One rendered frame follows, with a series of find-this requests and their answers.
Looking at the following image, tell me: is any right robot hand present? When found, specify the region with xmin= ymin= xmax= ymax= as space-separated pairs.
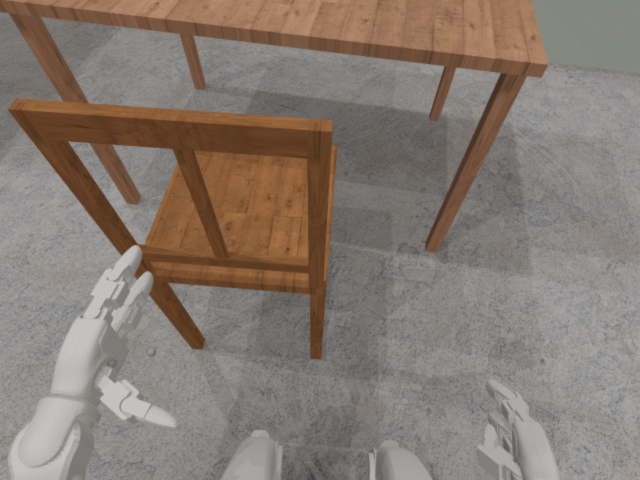
xmin=478 ymin=379 xmax=560 ymax=480

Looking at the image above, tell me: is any right robot thigh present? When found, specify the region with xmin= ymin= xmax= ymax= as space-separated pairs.
xmin=365 ymin=446 xmax=433 ymax=480

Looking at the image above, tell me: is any robot left forearm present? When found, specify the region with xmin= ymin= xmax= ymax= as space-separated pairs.
xmin=8 ymin=395 xmax=101 ymax=480

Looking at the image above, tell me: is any table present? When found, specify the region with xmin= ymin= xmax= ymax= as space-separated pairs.
xmin=0 ymin=0 xmax=548 ymax=253

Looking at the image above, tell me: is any left robot hand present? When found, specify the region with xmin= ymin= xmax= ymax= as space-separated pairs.
xmin=50 ymin=245 xmax=180 ymax=431

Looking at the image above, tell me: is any chair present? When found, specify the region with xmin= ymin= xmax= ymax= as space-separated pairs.
xmin=8 ymin=98 xmax=337 ymax=359

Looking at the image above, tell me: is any robot right shin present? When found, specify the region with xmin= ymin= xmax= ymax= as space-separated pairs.
xmin=379 ymin=440 xmax=399 ymax=448

